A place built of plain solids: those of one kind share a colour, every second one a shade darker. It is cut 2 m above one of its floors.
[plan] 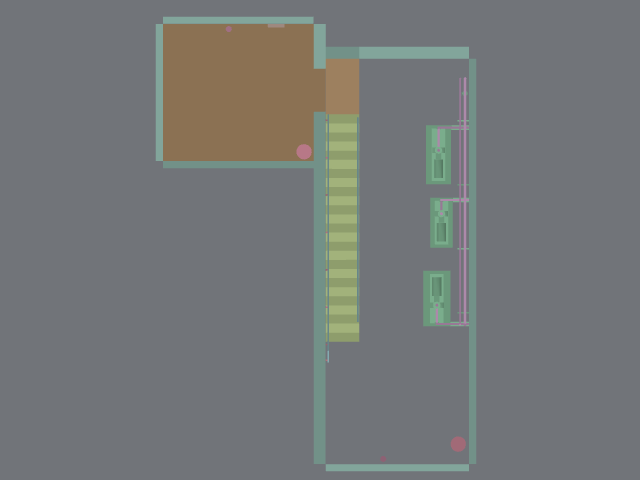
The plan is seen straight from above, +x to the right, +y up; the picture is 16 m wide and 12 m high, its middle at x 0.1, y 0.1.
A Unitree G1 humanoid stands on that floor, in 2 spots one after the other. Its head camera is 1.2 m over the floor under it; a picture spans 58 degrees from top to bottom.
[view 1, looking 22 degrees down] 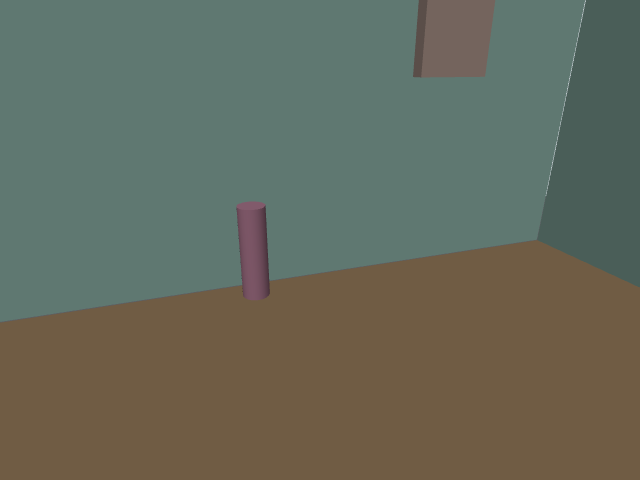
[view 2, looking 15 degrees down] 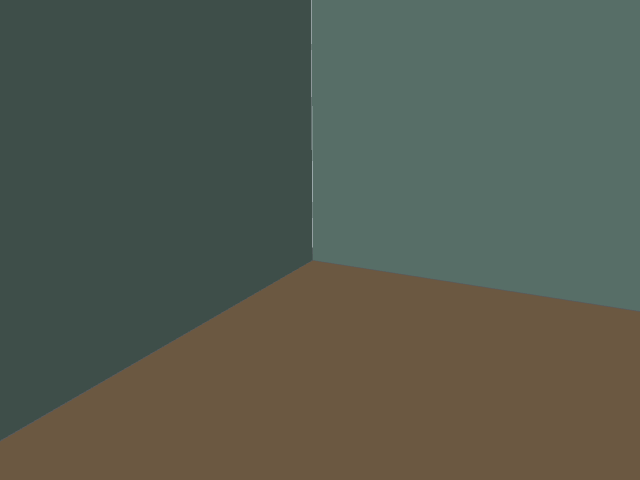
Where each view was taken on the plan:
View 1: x -2.54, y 3.22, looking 71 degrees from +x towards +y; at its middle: wall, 2.61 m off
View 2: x -0.51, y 3.84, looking -153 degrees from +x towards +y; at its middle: wall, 3.86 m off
